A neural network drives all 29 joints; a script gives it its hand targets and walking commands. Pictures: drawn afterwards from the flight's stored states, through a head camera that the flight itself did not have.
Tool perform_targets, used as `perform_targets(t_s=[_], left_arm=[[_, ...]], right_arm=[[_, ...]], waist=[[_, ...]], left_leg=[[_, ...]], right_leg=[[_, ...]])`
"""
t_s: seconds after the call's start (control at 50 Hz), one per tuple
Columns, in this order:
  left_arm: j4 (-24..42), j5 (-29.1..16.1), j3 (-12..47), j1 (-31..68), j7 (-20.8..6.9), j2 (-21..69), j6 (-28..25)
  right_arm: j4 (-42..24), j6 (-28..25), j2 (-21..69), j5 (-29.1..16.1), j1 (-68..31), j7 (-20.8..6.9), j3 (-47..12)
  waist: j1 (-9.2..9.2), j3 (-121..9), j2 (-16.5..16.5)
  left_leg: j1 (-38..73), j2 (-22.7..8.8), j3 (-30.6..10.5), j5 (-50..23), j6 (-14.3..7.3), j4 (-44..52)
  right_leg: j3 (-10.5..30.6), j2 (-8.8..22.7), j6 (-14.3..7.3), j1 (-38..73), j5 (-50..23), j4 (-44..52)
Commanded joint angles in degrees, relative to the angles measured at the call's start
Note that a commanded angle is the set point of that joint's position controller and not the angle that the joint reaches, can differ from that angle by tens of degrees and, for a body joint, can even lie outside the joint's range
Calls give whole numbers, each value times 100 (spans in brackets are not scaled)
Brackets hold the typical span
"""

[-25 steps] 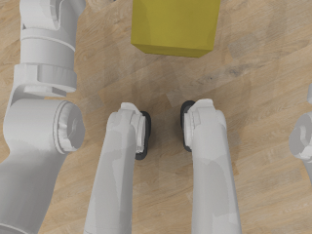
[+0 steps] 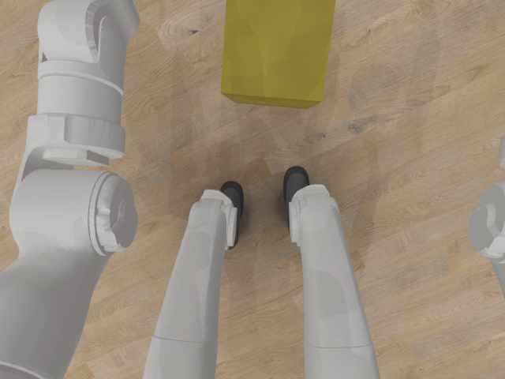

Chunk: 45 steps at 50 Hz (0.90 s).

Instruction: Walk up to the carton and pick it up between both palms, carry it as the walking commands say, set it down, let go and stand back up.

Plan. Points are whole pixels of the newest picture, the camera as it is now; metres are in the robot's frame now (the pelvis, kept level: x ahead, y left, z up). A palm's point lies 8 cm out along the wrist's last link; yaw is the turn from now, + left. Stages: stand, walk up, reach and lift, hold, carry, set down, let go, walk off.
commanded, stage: set down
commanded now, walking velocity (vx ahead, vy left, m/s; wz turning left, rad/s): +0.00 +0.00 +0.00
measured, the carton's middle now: (275, 54) +0.56 -0.03 -0.50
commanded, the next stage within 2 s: let go in 0.02 s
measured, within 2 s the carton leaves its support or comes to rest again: neither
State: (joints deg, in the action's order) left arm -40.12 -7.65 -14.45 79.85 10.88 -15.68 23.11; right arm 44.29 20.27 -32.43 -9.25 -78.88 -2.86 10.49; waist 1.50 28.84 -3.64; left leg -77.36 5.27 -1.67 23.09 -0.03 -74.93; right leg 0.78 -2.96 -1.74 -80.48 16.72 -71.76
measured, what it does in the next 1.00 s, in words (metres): rises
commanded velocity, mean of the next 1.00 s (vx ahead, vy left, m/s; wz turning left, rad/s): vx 0.00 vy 0.00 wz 0.00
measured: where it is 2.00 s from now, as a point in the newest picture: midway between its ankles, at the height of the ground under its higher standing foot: (262, 220)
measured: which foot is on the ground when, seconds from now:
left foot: down 0.00-1.00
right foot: down 0.00-1.00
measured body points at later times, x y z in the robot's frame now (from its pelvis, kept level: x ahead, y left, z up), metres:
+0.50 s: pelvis +0.04 +0.00 +0.07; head +0.30 -0.03 +0.42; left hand +0.42 +0.21 -0.04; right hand +0.43 -0.26 -0.06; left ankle +0.10 +0.11 -0.59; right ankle +0.14 -0.10 -0.59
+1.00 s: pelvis +0.12 +0.02 +0.13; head +0.18 +0.01 +0.58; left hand +0.32 +0.27 +0.06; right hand +0.32 -0.23 +0.05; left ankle +0.10 +0.11 -0.59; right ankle +0.14 -0.10 -0.59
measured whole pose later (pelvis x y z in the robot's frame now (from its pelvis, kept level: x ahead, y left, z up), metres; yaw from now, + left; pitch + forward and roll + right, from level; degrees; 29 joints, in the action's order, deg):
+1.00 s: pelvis +0.12 +0.02 +0.13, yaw +0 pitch +5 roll -2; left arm -23.2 -2.7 -8.6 -10.6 -2.5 -10.2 5.1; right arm 29.0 4.9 -14.2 -1.5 6.5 -4.2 3.6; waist 1.5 1.1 -3.1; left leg -22.1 2.8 -4.4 21.0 -0.4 -38.1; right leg 0.8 -3.5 -0.7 -23.3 14.5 -32.4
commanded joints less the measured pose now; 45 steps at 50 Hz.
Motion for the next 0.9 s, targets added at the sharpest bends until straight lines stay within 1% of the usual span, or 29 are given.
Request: perform_targets(t_s=[0.0,0.02,0.06,0.08,0.14,0.16,0.18,0.2,0.22,0.24,0.26,0.28,0.34,0.36,0.42,0.44,0.46,0.48,0.52,0.54,0.56,0.58,0.64,0.7,0.76,0.78,0.82,0.84,0.88], left_arm=[[438,278,522,1249,-164,-501,-347],[482,351,394,1075,-155,-563,-391],[569,474,348,967,-150,-581,-428],[618,514,285,777,-140,-707,-448],[1162,717,434,-201,-128,-703,-380],[1638,651,642,-623,-142,-496,-329],[1970,620,642,-665,-163,-743,-318],[2512,455,794,-243,-164,-793,-334],[3162,357,851,-466,-188,-926,-333],[3170,354,955,-1281,-222,-887,-259],[3289,254,992,-1510,-286,-966,-168],[3188,348,1024,-2545,-327,-880,-122],[3945,302,1079,-3457,-563,-601,-305],[3953,315,1106,-3823,-638,-585,-364],[3969,364,1091,-4316,-797,-503,-596],[3684,365,1097,-4134,-823,-548,-669],[3625,419,1123,-4391,-858,-558,-746],[3008,452,1106,-4417,-926,-370,-787],[1942,601,1222,-5567,-1028,15,-827],[1682,718,1133,-5788,-1075,-12,-897],[1340,798,1110,-6080,-1101,143,-934],[1137,805,1139,-6310,-1121,200,-977],[1374,978,1075,-6533,-1160,27,-1301],[1670,1088,1140,-7335,-1201,91,-1541],[1960,971,1173,-7425,-1240,81,-1736],[1996,945,1230,-7926,-1253,50,-1797],[2359,1021,1226,-8327,-1276,-84,-1893],[2367,930,1252,-8392,-1311,-90,-1929],[2503,808,1294,-8337,-1375,-85,-2029]], right_arm=[[570,-379,-724,261,-1201,-132,219],[388,-434,-788,365,-1150,-133,293],[178,-477,-841,371,-1154,-156,328],[258,-446,-752,372,-913,-158,279],[4,-332,-732,566,266,-110,337],[-354,-295,-813,582,744,-133,257],[-582,-233,-752,571,844,-62,146],[-1637,-282,-923,427,189,-36,195],[-2299,-244,-905,392,389,23,76],[-2385,-175,-767,421,1180,40,-47],[-2531,-86,-757,418,1329,37,-60],[-2331,-3,-549,491,2414,-14,-212],[-3451,-144,-151,513,3025,33,-181],[-3273,-175,11,531,3595,37,-183],[-3596,-384,321,565,4103,10,-277],[-3358,-458,408,561,4013,2,-223],[-3299,-519,437,706,4438,5,-126],[-2828,-601,597,744,4408,-42,-148],[-1835,-705,929,965,5424,-107,-157],[-1685,-769,1009,995,5507,-139,-205],[-1150,-814,1167,1042,5860,-185,-176],[-1073,-842,1202,1080,6021,-195,-248],[-1350,-1096,1347,1071,6450,-206,-333],[-1626,-1369,1358,1086,7299,-199,-408],[-2043,-1582,1370,1121,7411,-141,-390],[-2279,-1616,1375,1129,7847,-139,-427],[-2646,-1697,1508,1027,8277,-154,-620],[-2680,-1721,1522,1059,8460,-129,-636],[-2866,-1787,1499,977,8544,-108,-656]], waist=[[469,-10558,399],[466,-10945,586],[420,-11167,427],[367,-11328,562],[427,-11872,418],[512,-12161,235],[425,-11779,436],[476,-12068,291],[506,-12549,484],[508,-12841,606],[521,-12463,685],[448,-12166,812],[486,-11567,914],[447,-11159,808],[395,-10203,832],[368,-9547,736],[458,-9232,727],[439,-8094,686],[445,-6792,405],[247,-6197,466],[229,-5764,357],[212,-5352,526],[91,-4846,580],[28,-4938,397],[92,-4749,530],[119,-4970,597],[-63,-5034,428],[30,-4877,617],[120,-4580,529]], left_leg=[[2064,-82,59,-801,253,1397],[2216,-52,79,-849,256,1428],[2346,-38,111,-845,232,1456],[2392,-22,110,-900,194,1492],[3151,10,125,-1195,219,1598],[3711,-8,95,-1332,246,1676],[3514,-41,49,-1302,190,1743],[3576,-61,49,-1466,173,1673],[3651,-56,52,-1532,142,1643],[3860,-29,26,-1613,109,1713],[3762,-89,29,-1198,70,1839],[3857,-87,33,-1263,78,2062],[3432,-56,58,-1159,4,2221],[3632,-88,35,-1090,-20,2350],[3776,-151,-61,-1002,-25,2480],[3567,-185,-69,-845,-27,2535],[3660,-227,-101,-695,28,2633],[3370,-285,-131,-474,6,2733],[3424,-291,-53,-283,112,3133],[3330,-314,-60,52,91,3315],[3299,-312,6,78,139,3459],[3336,-363,-6,428,116,3644],[3646,-448,-47,701,125,3972],[4158,-451,-71,74,141,4189],[4277,-430,-98,-446,108,4262],[4629,-468,-114,-757,86,4372],[5005,-394,-118,-1227,100,4481],[5061,-398,-116,-1380,79,4493],[5165,-388,-95,-1716,39,4559]], right_leg=[[164,140,101,4760,-1838,909],[144,120,115,5101,-1956,939],[158,98,118,5164,-1882,993],[199,114,136,5339,-2009,1020],[119,68,188,5835,-2197,1093],[135,56,137,6136,-2199,1232],[200,74,170,6165,-2229,1238],[227,56,159,6273,-2572,1229],[242,41,164,6802,-2852,1166],[274,48,185,7295,-3025,1236],[316,65,192,7275,-2607,1367],[323,68,187,7497,-2674,1514],[523,101,195,8152,-2913,1742],[431,80,210,7951,-2639,1818],[413,149,221,7599,-2271,2098],[425,162,234,7276,-2049,2163],[376,151,246,7180,-1849,2225],[347,171,242,6477,-1450,2329],[291,207,216,6226,-922,2680],[245,218,244,6027,-381,2818],[219,253,226,5952,-283,2970],[196,248,260,5977,178,3142],[85,259,337,6044,601,3393],[128,240,278,6589,-72,3622],[203,234,260,7049,-728,3770],[146,179,293,7344,-1053,3792],[130,184,317,7747,-1457,3901],[140,193,343,7854,-1629,3965],[122,171,325,7940,-2012,4042]])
